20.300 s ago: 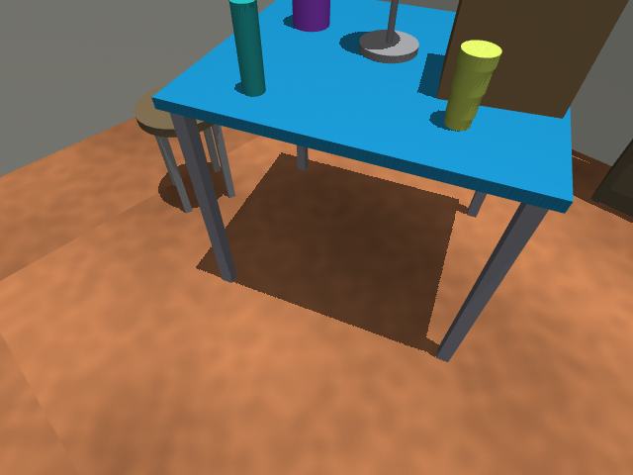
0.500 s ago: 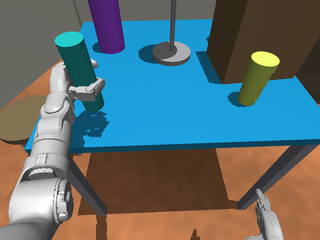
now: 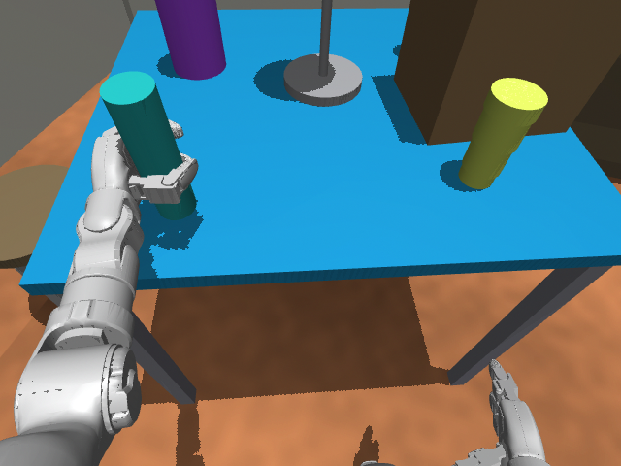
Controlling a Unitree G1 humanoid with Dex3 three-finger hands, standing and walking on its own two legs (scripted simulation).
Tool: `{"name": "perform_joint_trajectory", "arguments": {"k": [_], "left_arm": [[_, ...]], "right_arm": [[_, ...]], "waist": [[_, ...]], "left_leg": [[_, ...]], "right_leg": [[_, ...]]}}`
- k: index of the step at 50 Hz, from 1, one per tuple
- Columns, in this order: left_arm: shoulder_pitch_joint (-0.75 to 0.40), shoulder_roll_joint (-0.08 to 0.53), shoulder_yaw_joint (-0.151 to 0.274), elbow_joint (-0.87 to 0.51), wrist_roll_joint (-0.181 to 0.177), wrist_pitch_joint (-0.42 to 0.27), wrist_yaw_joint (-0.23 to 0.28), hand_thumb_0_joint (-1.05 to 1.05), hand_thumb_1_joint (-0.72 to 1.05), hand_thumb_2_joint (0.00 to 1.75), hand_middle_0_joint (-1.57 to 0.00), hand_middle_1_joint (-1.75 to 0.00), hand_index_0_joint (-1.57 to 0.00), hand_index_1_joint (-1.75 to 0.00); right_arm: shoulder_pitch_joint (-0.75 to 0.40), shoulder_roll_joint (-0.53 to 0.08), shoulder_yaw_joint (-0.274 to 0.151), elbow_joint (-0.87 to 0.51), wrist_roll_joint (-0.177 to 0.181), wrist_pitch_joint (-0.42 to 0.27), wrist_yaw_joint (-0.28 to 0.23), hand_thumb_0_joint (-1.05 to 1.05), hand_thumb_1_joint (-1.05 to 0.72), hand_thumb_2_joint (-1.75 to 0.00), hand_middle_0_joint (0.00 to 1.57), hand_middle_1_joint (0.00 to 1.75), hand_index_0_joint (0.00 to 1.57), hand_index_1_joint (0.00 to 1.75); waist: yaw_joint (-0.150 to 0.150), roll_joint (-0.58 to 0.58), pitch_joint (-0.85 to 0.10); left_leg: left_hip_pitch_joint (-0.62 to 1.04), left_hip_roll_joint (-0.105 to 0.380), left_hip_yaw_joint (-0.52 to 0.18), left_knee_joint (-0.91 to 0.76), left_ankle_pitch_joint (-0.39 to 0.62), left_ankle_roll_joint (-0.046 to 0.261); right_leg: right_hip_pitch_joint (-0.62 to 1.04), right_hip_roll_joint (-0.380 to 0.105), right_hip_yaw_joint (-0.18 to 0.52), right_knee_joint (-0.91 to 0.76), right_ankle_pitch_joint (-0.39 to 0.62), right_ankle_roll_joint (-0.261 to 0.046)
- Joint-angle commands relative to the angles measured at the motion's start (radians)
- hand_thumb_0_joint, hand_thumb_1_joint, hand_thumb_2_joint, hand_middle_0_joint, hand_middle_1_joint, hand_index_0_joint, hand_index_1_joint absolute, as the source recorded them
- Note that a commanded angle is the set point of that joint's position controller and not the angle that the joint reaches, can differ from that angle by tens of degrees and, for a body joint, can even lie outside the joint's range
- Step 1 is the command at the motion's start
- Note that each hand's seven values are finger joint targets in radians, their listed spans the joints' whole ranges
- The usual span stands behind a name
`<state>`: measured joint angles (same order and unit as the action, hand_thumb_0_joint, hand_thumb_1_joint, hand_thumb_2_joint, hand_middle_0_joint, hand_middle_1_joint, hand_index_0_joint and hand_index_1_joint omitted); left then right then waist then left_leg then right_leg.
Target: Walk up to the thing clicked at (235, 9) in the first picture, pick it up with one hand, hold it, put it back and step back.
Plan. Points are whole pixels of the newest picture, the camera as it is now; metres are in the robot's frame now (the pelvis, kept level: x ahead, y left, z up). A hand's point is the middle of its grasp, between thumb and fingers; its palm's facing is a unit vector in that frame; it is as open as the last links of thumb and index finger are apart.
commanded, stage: lower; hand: left
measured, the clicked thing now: (156, 156) +0.47 +0.17 +0.14
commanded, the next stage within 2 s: loosen in 0.42 s
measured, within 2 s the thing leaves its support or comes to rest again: rests again in 0.32 s
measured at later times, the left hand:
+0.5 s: hand (170, 176) +0.47 +0.16 +0.10, palm faces +0.08 -1.00 +0.02, open 7.5 cm
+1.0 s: hand (170, 172) +0.48 +0.16 +0.10, palm faces +0.09 -1.00 +0.02, open 11.7 cm
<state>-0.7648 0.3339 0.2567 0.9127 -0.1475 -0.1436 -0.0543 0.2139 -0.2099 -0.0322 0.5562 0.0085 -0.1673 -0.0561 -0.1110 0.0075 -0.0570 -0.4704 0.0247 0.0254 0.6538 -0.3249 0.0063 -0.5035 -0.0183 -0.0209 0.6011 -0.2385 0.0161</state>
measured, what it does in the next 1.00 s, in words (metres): stands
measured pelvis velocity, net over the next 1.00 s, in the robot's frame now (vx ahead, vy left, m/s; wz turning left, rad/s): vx -0.01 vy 0.00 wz -0.01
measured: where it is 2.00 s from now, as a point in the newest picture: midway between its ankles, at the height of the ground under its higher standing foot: outside the picture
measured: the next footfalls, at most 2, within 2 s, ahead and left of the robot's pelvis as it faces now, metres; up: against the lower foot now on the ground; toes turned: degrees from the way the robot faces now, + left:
none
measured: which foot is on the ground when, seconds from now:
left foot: down 0.00-1.00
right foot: down 0.00-1.00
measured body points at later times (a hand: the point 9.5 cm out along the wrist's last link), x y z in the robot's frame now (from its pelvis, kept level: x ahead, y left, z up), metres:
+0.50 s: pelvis +0.00 +0.00 -0.02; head +0.06 +0.01 +0.43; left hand +0.46 +0.22 +0.10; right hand +0.15 -0.25 -0.08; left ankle +0.00 +0.11 -0.72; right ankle +0.03 -0.13 -0.72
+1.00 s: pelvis -0.01 +0.00 -0.03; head +0.06 +0.01 +0.42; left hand +0.47 +0.22 +0.10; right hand +0.14 -0.26 -0.08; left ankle +0.00 +0.11 -0.72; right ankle +0.03 -0.13 -0.72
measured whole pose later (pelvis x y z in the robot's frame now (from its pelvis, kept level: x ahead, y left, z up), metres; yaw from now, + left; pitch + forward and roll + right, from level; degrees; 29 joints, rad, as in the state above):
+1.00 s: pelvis -0.01 +0.00 -0.03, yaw +0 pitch +13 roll -1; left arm -0.84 0.36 0.30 1.00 -0.12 -0.24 -0.06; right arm 0.32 -0.21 -0.03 0.31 0.00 -0.09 -0.02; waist -0.12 0.01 -0.10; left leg -0.68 0.03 0.02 0.86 -0.41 0.01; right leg -0.72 -0.01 -0.02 0.80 -0.31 0.02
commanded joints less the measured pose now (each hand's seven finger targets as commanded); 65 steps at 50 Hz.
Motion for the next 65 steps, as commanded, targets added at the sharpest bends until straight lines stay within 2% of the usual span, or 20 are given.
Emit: {"name": "perform_joint_trajectory", "arguments": {"k": [1, 4, 5, 11, 13, 24, 27, 32, 35, 39, 40, 45, 48, 53, 55, 56, 58, 61, 62, 65], "left_arm": [[-0.538, 0.236, 0.051, -0.22, -0.009, -0.113, 0.011, 0.0, 0.35, 1.32, -1.36, -1.46, -1.37, -1.47], [-0.581, 0.222, 0.031, -0.271, -0.003, -0.136, 0.003, 0.0, 0.4, 1.33, -1.38, -1.46, -1.39, -1.47], [-0.542, 0.238, 0.045, -0.211, -0.006, -0.131, 0.002, 0.0, 0.38, 1.34, -1.39, -1.48, -1.39, -1.48], [-0.583, 0.228, 0.034, -0.289, -0.009, -0.156, -0.005, 0.0, 0.41, 1.34, -1.37, -1.46, -1.38, -1.47], [-0.563, 0.24, 0.043, -0.28, -0.004, -0.158, -0.003, 0.0, 0.38, 1.34, -1.36, -1.46, -1.37, -1.47], [-0.556, 0.198, 0.035, -0.168, 0.019, -0.166, -0.002, 0.0, 0.38, 1.34, -1.37, -1.46, -1.38, -1.47], [-0.513, 0.208, 0.049, -0.098, 0.025, -0.16, -0.001, 0.0, 0.4, 1.26, -1.42, -1.43, -1.43, -1.43], [-0.569, 0.201, 0.042, -0.163, 0.01, -0.168, -0.002, 0.0, 0.06, 0.86, -1.18, -1.11, -1.21, -1.09], [-0.561, 0.202, 0.045, -0.143, 0.014, -0.165, -0.002, 0.0, -0.14, 0.64, -1.07, -0.96, -1.09, -0.94], [-0.544, 0.22, 0.054, -0.108, 0.021, -0.158, -0.003, 0.0, -0.31, 0.51, -0.81, -0.71, -0.82, -0.71], [-0.577, 0.233, 0.057, -0.149, 0.022, -0.163, -0.002, 0.0, -0.35, 0.46, -0.77, -0.66, -0.78, -0.66], [-0.55, 0.219, 0.053, -0.127, 0.019, -0.16, -0.006, 0.0, -0.42, 0.39, -0.64, -0.54, -0.64, -0.54], [-0.547, 0.229, 0.057, -0.151, 0.021, -0.16, -0.007, 0.0, -0.46, 0.33, -0.55, -0.45, -0.55, -0.46], [-0.551, 0.196, 0.036, -0.187, 0.016, -0.156, -0.009, 0.0, -0.53, 0.22, -0.39, -0.29, -0.38, -0.3], [-0.478, 0.216, 0.055, -0.122, 0.017, -0.143, -0.007, 0.0, -0.55, 0.2, -0.35, -0.26, -0.35, -0.27], [-0.551, 0.209, 0.038, -0.224, 0.017, -0.154, -0.007, 0.0, -0.58, 0.17, -0.33, -0.23, -0.32, -0.24], [-0.522, 0.199, 0.039, -0.203, 0.012, -0.152, -0.009, 0.0, -0.61, 0.15, -0.3, -0.21, -0.29, -0.22], [-0.458, 0.245, 0.074, -0.142, 0.022, -0.135, 0.003, 0.0, -0.53, 0.13, -0.15, -0.14, -0.15, -0.14], [-0.513, 0.243, 0.063, -0.21, 0.028, -0.142, 0.002, 0.0, -0.56, 0.09, -0.1, -0.08, -0.1, -0.09], [-0.575, 0.339, 0.101, -0.294, 0.029, -0.146, 0.008, 0.0, -0.58, 0.08, -0.06, -0.06, -0.07, -0.06]], "right_arm": [[-0.033, -0.131, -0.055, -0.147, -0.004, -0.036, -0.012, 0.0, 0.52, -0.06, 0.05, 0.05, 0.05, 0.05], [-0.042, -0.094, -0.022, -0.182, -0.004, -0.034, 0.0, 0.0, 0.52, -0.06, 0.05, 0.05, 0.05, 0.05], [-0.048, -0.141, -0.059, -0.217, -0.004, -0.033, -0.005, 0.0, 0.52, -0.06, 0.05, 0.05, 0.05, 0.05], [-0.01, -0.119, -0.036, -0.25, -0.006, -0.022, 0.008, 0.0, 0.52, -0.06, 0.05, 0.05, 0.05, 0.05], [0.0, -0.148, -0.062, -0.269, -0.009, -0.02, 0.007, 0.0, 0.52, -0.06, 0.05, 0.05, 0.05, 0.05], [0.049, -0.11, -0.041, -0.327, -0.015, 0.005, 0.016, 0.0, 0.53, -0.06, 0.05, 0.05, 0.05, 0.05], [0.051, -0.141, -0.068, -0.343, -0.017, 0.006, 0.015, 0.0, 0.53, -0.05, 0.05, 0.05, 0.05, 0.05], [0.064, -0.135, -0.059, -0.378, -0.013, 0.007, 0.019, 0.0, 0.52, -0.04, 0.05, 0.05, 0.05, 0.05], [0.069, -0.133, -0.053, -0.392, -0.015, 0.009, 0.02, 0.0, 0.51, -0.04, 0.05, 0.05, 0.05, 0.05], [0.082, -0.143, -0.065, -0.383, -0.015, 0.018, 0.018, 0.0, 0.52, -0.05, 0.05, 0.05, 0.05, 0.05], [0.059, -0.122, -0.044, -0.394, -0.016, 0.019, 0.02, 0.0, 0.52, -0.05, 0.05, 0.05, 0.05, 0.05], [0.049, -0.129, -0.054, -0.428, -0.014, 0.022, 0.018, 0.0, 0.52, -0.05, 0.05, 0.05, 0.05, 0.05], [0.08, -0.126, -0.053, -0.418, -0.015, 0.026, 0.017, 0.0, 0.52, -0.05, 0.05, 0.05, 0.05, 0.05], [0.079, -0.121, -0.048, -0.397, -0.012, 0.03, 0.017, 0.0, 0.52, -0.06, 0.05, 0.05, 0.05, 0.05], [0.08, -0.156, -0.077, -0.401, -0.01, 0.032, 0.016, 0.0, 0.52, -0.06, 0.05, 0.05, 0.05, 0.05], [0.072, -0.118, -0.045, -0.425, -0.008, 0.032, 0.019, 0.0, 0.52, -0.06, 0.05, 0.05, 0.05, 0.05], [0.092, -0.116, -0.051, -0.415, -0.008, 0.035, 0.018, 0.0, 0.52, -0.06, 0.05, 0.05, 0.05, 0.05], [0.087, -0.186, -0.108, -0.43, -0.01, 0.041, 0.015, 0.0, 0.54, -0.05, 0.05, 0.05, 0.05, 0.05], [0.077, -0.159, -0.083, -0.442, -0.011, 0.043, 0.017, 0.0, 0.54, -0.05, 0.05, 0.05, 0.05, 0.05], [0.09, -0.197, -0.13, -0.457, -0.006, 0.049, 0.009, 0.0, 0.54, -0.05, 0.05, 0.05, 0.05, 0.05]], "waist": [[-0.005, 0.053, -0.41], [0.003, 0.091, -0.464], [-0.01, 0.06, -0.457], [-0.007, 0.102, -0.516], [-0.015, 0.091, -0.53], [-0.033, 0.056, -0.446], [-0.036, 0.021, -0.409], [-0.028, 0.036, -0.444], [-0.027, 0.052, -0.458], [-0.032, 0.067, -0.458], [-0.013, 0.066, -0.452], [-0.016, 0.04, -0.46], [-0.023, 0.053, -0.513], [-0.018, 0.084, -0.468], [-0.014, 0.067, -0.455], [-0.016, 0.078, -0.483], [-0.017, 0.053, -0.494], [-0.021, 0.031, -0.455], [-0.018, 0.042, -0.488], [-0.01, 0.077, -0.562]], "left_leg": [[0.162, -0.008, -0.021, -0.038, 0.252, 0.006], [0.16, -0.006, -0.023, -0.016, 0.272, 0.0], [0.152, -0.005, -0.021, -0.007, 0.263, 0.004], [0.18, 0.008, -0.035, 0.038, 0.365, -0.009], [0.176, 0.009, -0.035, 0.052, 0.388, -0.008], [0.039, -0.009, -0.019, 0.065, 0.182, 0.007], [0.006, -0.008, -0.022, 0.071, 0.154, 0.009], [0.004, -0.006, -0.03, 0.065, 0.103, 0.006], [0.021, -0.002, -0.033, 0.078, 0.163, -0.002], [0.014, -0.002, -0.031, 0.092, 0.192, -0.002], [-0.016, -0.009, -0.026, 0.089, 0.164, 0.002], [-0.016, -0.011, -0.022, 0.081, 0.109, 0.006], [0.0, -0.01, -0.019, 0.097, 0.168, 0.005], [0.015, -0.006, -0.024, 0.093, 0.186, -0.002], [0.031, 0.003, -0.033, 0.094, 0.232, -0.008], [0.037, -0.003, -0.028, 0.097, 0.227, -0.002], [0.027, -0.005, -0.024, 0.1, 0.249, 0.0], [0.011, -0.002, -0.026, 0.097, 0.248, 0.0], [0.021, -0.004, -0.025, 0.098, 0.246, 0.002], [0.072, -0.01, -0.021, 0.1, 0.297, -0.002]], "right_leg": [[0.118, 0.022, -0.014, -0.024, 0.211, -0.028], [0.114, 0.021, -0.015, 0.004, 0.218, -0.031], [0.113, 0.021, -0.012, 0.005, 0.215, -0.029], [0.062, 0.028, -0.018, 0.053, 0.252, -0.037], [0.068, 0.028, -0.017, 0.065, 0.275, -0.036], [0.011, 0.023, -0.007, 0.08, 0.153, -0.032], [-0.011, 0.026, -0.009, 0.088, 0.13, -0.032], [-0.009, 0.027, -0.014, 0.094, 0.079, -0.034], [-0.026, 0.03, -0.016, 0.109, 0.117, -0.039], [-0.028, 0.027, -0.012, 0.117, 0.14, -0.04], [-0.005, 0.025, -0.008, 0.112, 0.126, -0.038], [0.0, 0.028, -0.008, 0.104, 0.084, -0.034], [0.023, 0.028, -0.005, 0.116, 0.143, -0.032], [-0.023, 0.031, -0.01, 0.122, 0.136, -0.04], [-0.037, 0.035, -0.015, 0.125, 0.15, -0.043], [-0.006, 0.033, -0.011, 0.123, 0.163, -0.039], [0.025, 0.031, -0.011, 0.129, 0.196, -0.036], [0.017, 0.031, -0.008, 0.126, 0.196, -0.036], [0.026, 0.028, -0.005, 0.124, 0.199, -0.035], [0.088, 0.024, -0.002, 0.126, 0.247, -0.034]]}}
